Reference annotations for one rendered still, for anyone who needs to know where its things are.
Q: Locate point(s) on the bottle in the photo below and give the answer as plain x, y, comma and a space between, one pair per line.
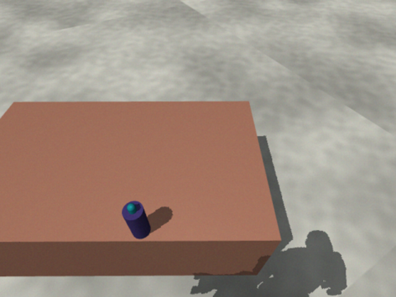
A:
136, 219

